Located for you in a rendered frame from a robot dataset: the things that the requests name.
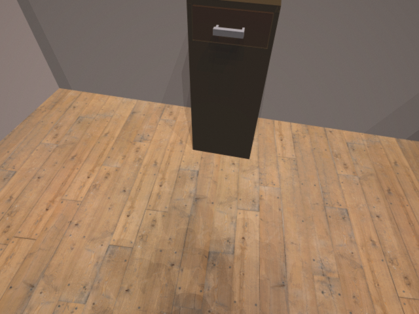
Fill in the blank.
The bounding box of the drawer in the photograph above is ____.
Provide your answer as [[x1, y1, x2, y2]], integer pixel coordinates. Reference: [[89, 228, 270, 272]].
[[192, 5, 273, 48]]

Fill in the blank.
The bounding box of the handle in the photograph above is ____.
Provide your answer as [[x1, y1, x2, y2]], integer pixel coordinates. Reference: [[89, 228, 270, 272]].
[[213, 25, 245, 39]]

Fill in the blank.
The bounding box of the cabinet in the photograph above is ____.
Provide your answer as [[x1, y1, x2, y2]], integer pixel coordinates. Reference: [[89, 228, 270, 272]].
[[187, 0, 282, 159]]

